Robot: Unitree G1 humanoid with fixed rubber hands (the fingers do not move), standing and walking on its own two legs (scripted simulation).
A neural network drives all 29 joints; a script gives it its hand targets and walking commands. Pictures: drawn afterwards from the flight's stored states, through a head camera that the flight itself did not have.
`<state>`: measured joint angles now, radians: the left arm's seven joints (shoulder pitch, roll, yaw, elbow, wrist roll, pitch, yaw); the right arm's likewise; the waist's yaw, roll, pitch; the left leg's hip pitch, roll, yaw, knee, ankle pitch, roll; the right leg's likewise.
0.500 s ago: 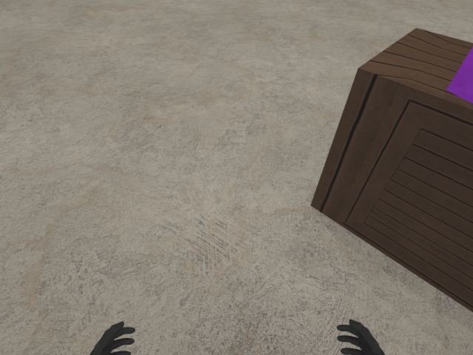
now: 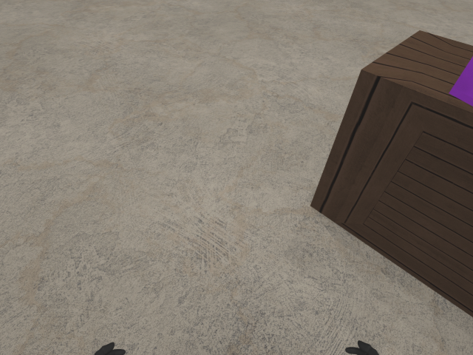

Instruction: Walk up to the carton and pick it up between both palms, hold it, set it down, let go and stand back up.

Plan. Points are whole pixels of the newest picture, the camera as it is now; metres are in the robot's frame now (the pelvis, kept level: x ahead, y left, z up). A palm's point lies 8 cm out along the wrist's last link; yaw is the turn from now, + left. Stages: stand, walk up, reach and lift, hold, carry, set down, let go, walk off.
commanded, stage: stand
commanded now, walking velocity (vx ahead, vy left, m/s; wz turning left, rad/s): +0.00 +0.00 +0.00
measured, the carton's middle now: out of the picture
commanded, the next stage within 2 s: none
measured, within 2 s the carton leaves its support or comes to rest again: neither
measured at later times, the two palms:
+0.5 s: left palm out of the picture +0.10 +0.24 -0.10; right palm out of the picture +0.12 -0.24 -0.09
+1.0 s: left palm out of the picture +0.08 +0.24 -0.10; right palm out of the picture +0.10 -0.24 -0.10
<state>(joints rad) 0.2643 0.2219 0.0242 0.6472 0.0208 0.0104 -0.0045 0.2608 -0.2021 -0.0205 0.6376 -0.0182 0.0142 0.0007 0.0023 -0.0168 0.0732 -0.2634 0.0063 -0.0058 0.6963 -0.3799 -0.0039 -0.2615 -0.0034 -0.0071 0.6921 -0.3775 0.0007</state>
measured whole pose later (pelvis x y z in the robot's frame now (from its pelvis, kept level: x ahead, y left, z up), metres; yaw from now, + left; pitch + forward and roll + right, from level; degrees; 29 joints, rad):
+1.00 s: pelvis -0.01 +0.00 +0.01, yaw +2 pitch -3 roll +0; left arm 0.26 0.22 0.02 0.70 0.01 0.01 -0.01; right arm 0.27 -0.21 -0.03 0.69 -0.01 0.01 0.00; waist 0.00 0.00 0.07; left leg -0.25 0.00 -0.04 0.63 -0.32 -0.01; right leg -0.23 -0.01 -0.04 0.62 -0.33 0.00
